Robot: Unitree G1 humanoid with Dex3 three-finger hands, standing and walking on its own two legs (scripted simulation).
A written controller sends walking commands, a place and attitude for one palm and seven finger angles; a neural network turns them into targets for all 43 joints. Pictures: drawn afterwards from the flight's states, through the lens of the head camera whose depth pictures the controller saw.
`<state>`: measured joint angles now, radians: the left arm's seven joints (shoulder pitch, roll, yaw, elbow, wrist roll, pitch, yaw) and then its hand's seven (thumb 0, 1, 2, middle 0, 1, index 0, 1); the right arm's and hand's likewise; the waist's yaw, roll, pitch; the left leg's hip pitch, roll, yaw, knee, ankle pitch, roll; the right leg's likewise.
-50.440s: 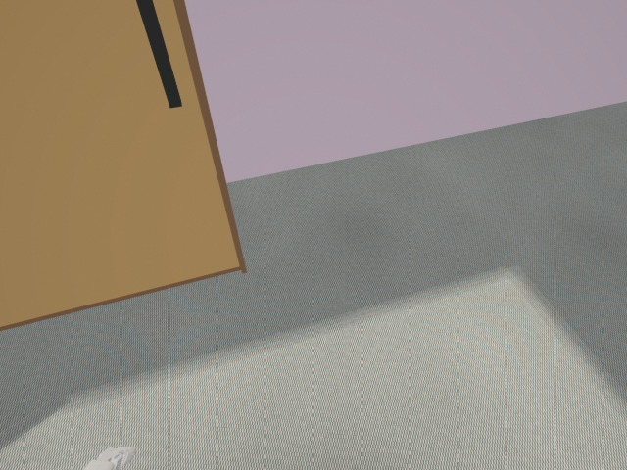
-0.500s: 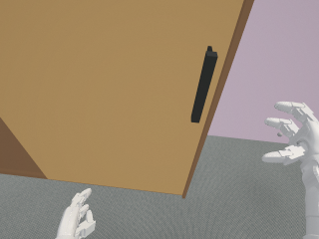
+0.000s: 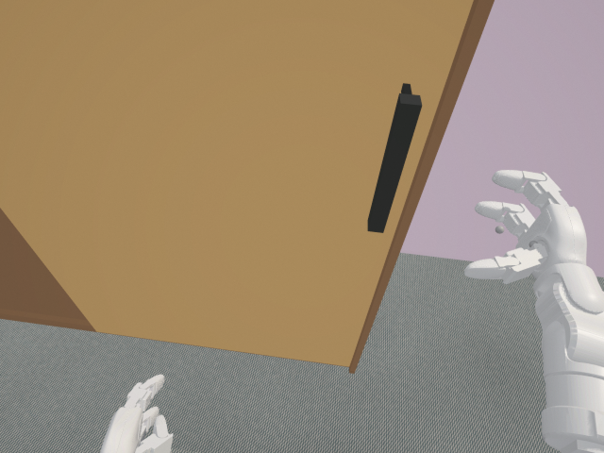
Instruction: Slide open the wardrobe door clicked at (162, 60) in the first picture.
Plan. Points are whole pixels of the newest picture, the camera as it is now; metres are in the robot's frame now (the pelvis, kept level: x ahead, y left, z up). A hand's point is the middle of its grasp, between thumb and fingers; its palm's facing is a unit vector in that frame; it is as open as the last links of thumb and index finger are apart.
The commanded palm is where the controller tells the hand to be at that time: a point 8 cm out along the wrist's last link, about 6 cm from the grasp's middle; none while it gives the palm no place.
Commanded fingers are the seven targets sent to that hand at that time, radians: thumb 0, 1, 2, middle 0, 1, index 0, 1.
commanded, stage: move the hooked fingers beside the handle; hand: right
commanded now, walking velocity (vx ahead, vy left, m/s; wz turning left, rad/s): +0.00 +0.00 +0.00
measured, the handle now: (389, 164) +0.51 -0.11 +0.13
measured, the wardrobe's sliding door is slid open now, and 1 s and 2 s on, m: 0.00 0.00 0.00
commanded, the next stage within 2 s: feel for the door with the fingertips in 1.52 s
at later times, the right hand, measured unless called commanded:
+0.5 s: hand (452, 197) +0.42 -0.18 +0.15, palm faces +0.10 +0.99 +0.01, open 14.0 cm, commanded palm +0.40 -0.23 +0.14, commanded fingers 0.00 0.50 -0.30 0.30 1.20 0.30 1.20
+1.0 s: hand (434, 184) +0.46 -0.17 +0.14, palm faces +0.10 +1.00 +0.02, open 13.9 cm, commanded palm +0.43 -0.22 +0.14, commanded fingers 0.00 0.50 -0.30 0.30 1.20 0.30 1.20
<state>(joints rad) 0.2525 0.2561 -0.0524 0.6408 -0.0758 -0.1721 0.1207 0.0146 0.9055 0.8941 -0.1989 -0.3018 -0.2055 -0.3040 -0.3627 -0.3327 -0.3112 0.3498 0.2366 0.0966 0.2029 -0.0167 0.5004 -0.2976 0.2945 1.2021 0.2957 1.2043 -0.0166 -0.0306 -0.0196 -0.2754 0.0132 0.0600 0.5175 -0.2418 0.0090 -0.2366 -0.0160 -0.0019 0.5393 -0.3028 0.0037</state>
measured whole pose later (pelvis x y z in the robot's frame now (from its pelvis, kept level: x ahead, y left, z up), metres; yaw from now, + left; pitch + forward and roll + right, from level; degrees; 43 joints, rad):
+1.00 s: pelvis +0.00 +0.00 -0.01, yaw +2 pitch +6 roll +0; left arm 0.37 0.26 -0.02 0.68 -0.04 -0.09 0.06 0.01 0.91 0.89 -0.20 -0.30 -0.21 -0.30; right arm -0.78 -0.33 -0.32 0.92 0.13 -0.16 0.08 -0.02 0.50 -0.30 0.32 1.22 0.32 1.22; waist 0.07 -0.02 -0.04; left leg -0.44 0.00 0.03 0.58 -0.25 0.01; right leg -0.40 -0.03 -0.03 0.61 -0.32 0.00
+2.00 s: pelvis +0.00 +0.00 -0.01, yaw +1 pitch +6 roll +1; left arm 0.32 0.24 -0.02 0.67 -0.04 -0.08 0.04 0.01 0.91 0.89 -0.20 -0.30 -0.21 -0.30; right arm -0.73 -0.22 -0.22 0.80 0.12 -0.10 -0.01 -0.02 0.50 -0.30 0.30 1.20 0.30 1.20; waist 0.05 -0.02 -0.05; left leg -0.42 0.01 0.04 0.59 -0.26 0.01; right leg -0.38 -0.02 -0.02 0.62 -0.33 0.00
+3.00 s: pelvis +0.00 +0.00 -0.01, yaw +2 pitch +6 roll +0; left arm 0.32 0.24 -0.02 0.67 -0.03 -0.09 0.03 0.01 0.91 0.89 -0.20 -0.30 -0.21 -0.30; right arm -0.77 -0.20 -0.22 0.86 0.11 -0.15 -0.05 -0.02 0.50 -0.30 0.30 1.20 0.30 1.20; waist 0.05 -0.02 -0.06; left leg -0.44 0.01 0.03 0.59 -0.25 0.00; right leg -0.40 -0.02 -0.02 0.62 -0.33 0.00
